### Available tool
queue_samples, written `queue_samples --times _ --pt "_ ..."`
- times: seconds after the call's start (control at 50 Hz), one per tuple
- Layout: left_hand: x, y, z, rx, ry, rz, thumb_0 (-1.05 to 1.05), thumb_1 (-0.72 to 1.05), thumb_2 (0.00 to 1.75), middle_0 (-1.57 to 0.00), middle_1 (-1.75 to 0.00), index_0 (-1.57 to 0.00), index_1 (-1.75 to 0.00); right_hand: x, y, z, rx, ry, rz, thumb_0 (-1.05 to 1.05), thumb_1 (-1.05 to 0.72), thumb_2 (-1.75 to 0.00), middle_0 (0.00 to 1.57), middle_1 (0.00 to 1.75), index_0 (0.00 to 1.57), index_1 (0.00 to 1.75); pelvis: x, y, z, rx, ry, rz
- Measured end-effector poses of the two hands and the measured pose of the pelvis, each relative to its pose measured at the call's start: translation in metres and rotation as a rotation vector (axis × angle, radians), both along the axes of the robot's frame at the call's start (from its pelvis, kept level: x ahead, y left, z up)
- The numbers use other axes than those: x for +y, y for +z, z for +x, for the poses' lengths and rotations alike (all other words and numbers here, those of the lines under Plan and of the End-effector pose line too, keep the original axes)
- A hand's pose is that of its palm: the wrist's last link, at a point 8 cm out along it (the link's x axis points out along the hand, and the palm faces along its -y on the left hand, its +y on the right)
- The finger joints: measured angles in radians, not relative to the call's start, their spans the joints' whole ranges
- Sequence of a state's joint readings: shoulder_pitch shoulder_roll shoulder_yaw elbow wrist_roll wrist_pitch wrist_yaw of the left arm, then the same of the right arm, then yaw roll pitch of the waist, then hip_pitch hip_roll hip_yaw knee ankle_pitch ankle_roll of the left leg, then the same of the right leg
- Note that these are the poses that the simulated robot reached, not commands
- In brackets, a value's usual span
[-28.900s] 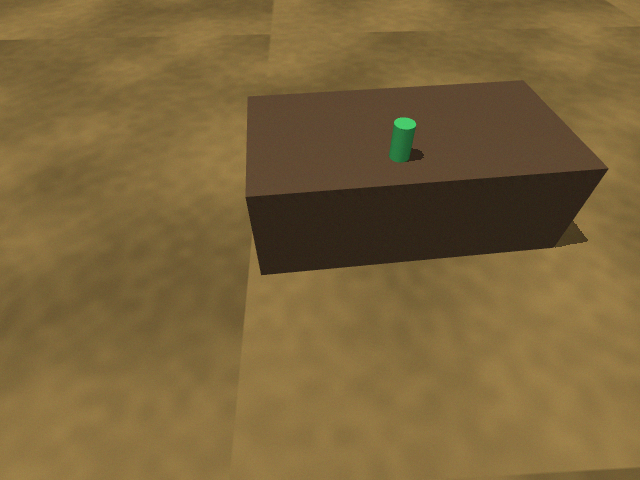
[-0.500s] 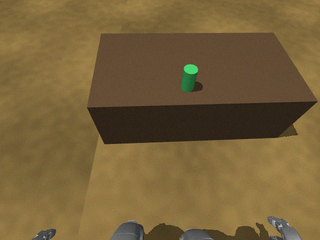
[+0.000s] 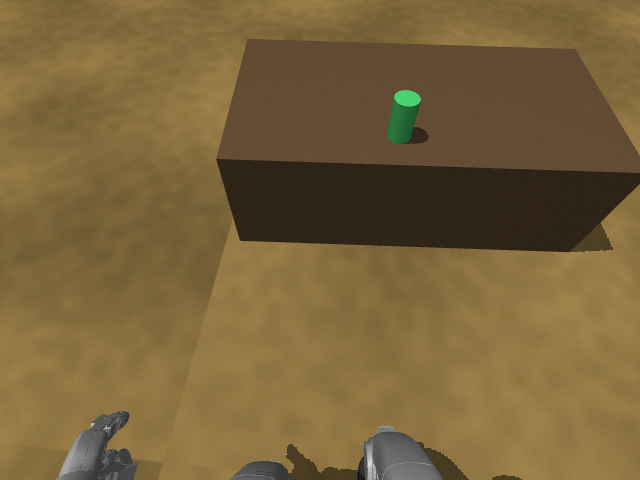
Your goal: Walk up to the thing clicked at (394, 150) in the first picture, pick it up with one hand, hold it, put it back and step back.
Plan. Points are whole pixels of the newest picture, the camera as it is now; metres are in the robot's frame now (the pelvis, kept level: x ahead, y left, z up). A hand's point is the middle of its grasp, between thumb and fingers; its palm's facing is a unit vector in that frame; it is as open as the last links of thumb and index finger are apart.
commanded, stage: step back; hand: right
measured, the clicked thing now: (402, 117) +1.03 -0.20 -0.27
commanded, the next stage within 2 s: stand in 1.18 s
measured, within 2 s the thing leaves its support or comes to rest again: neither
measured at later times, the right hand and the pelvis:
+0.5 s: hand out of the picture -0.04 -0.28 -0.14, palm faces -0.02 +0.93 -0.37, open 7.3 cm; pelvis -0.10 +0.00 +0.01, yaw -2 degrees
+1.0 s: hand out of the picture +0.00 -0.26 -0.14, palm faces +0.00 +0.92 -0.39, open 7.3 cm; pelvis -0.06 +0.01 +0.01, yaw -2 degrees
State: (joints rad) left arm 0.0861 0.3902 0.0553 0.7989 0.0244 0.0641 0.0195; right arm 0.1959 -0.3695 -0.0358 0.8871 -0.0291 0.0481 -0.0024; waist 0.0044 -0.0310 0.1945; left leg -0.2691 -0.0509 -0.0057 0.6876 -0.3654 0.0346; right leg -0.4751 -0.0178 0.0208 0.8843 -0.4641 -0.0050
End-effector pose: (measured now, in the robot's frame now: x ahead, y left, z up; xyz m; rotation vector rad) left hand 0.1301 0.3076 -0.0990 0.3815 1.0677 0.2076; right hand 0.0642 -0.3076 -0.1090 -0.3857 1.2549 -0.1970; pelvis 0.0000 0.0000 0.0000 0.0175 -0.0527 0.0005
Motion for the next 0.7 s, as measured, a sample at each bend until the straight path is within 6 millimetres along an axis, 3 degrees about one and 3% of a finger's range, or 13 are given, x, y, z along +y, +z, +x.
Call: queue_samples --times 0.16,0.28,0.38,0.46,0.54,0.62,0.7 --pt "-0.004 -0.001 -0.076 0.07 0.001 -0.03 0.0 0.9 0.9 -0.2 -0.3 -0.21 -0.3 -0.003 0.021 -0.027 -0.112 0.004 -0.017 0.01 -0.9 -0.9 0.21 0.3 0.21 0.3 -0.003 0.009 -0.05 0.018 -0.047 -0.029" --pt "-0.014 -0.005 -0.141 0.153 -0.013 -0.01 0.0 0.9 0.9 -0.2 -0.3 -0.21 -0.3 -0.021 0.014 -0.053 -0.18 -0.026 -0.003 0.0 -0.91 -0.9 0.21 0.3 0.21 0.3 -0.013 0.004 -0.083 0.009 -0.089 -0.048" --pt "-0.016 0.005 -0.18 0.177 0.024 -0.008 0.01 0.9 0.9 -0.2 -0.3 -0.21 -0.3 -0.023 0.011 -0.087 -0.121 -0.053 0.021 0.0 -0.91 -0.9 0.2 0.3 0.21 0.3 -0.015 0.012 -0.093 0.008 -0.088 -0.018" --pt "-0.008 0.007 -0.188 0.163 0.044 -0.011 0.01 0.9 0.9 -0.2 -0.3 -0.21 -0.3 -0.018 0.006 -0.108 -0.05 -0.044 0.027 0.01 -0.91 -0.9 0.2 0.3 0.21 0.3 -0.009 0.012 -0.096 0.014 -0.052 -0.017" --pt "0.005 0.002 -0.183 0.153 0.051 -0.017 0.01 0.9 0.9 -0.2 -0.3 -0.21 -0.3 -0.005 0.005 -0.117 -0.013 -0.042 0.024 0.01 -0.91 -0.9 0.2 0.3 0.21 0.3 0.0 0.01 -0.097 0.009 -0.031 0.004" --pt "0.01 -0.001 -0.169 0.16 0.032 -0.023 0.01 0.9 0.9 -0.2 -0.3 -0.21 -0.3 0.006 0.01 -0.12 -0.048 -0.055 0.034 0.01 -0.91 -0.9 0.2 0.3 0.21 0.3 0.003 0.012 -0.096 0.013 -0.048 0.001" --pt "0.007 0.003 -0.145 0.12 -0.001 -0.024 0.01 0.9 0.9 -0.2 -0.3 -0.21 -0.3 0.004 0.014 -0.121 -0.063 -0.07 0.032 0.01 -0.91 -0.9 0.21 0.3 0.21 0.3 -0.001 0.014 -0.093 0.013 -0.057 -0.01"
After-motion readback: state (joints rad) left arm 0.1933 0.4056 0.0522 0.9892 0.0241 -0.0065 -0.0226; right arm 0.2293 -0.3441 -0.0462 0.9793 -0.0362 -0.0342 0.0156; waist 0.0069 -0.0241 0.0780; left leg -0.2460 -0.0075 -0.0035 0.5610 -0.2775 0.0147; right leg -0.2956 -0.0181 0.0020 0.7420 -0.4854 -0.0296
